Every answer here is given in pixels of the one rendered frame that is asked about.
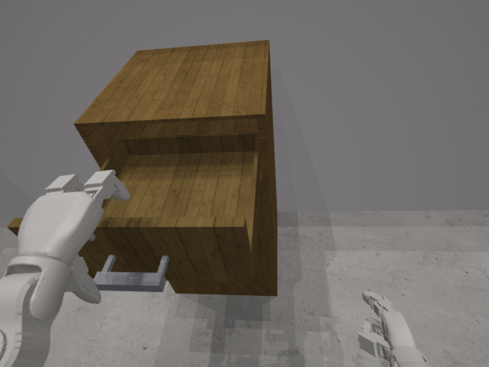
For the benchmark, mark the right robot forearm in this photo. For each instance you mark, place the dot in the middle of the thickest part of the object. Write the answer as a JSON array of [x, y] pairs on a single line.
[[407, 356]]

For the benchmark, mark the handle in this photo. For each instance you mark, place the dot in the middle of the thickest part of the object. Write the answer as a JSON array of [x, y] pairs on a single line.
[[131, 281]]

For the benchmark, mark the cabinet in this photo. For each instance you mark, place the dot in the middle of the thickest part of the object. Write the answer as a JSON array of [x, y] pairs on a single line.
[[206, 89]]

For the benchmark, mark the drawer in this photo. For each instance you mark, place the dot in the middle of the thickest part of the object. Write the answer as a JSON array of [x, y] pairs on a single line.
[[194, 198]]

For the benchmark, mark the left robot hand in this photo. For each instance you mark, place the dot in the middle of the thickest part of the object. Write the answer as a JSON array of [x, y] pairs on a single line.
[[60, 223]]

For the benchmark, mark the right robot hand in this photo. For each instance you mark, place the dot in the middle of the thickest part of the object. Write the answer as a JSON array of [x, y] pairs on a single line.
[[380, 338]]

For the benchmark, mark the left robot forearm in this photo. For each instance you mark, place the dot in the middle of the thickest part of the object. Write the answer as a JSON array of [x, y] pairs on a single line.
[[31, 295]]

